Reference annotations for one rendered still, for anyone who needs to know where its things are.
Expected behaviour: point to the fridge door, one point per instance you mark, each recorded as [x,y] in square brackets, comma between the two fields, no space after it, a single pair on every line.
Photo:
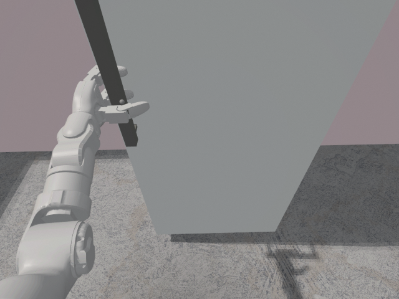
[241,95]

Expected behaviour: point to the left robot forearm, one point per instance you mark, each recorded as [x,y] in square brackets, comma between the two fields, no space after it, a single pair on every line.
[67,189]

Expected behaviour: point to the left robot hand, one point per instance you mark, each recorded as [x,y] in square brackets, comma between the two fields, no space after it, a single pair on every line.
[87,98]

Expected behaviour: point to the left robot upper arm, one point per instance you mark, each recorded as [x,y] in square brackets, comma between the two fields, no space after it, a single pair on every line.
[51,259]

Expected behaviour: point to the handle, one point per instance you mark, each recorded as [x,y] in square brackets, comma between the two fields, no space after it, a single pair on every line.
[94,25]

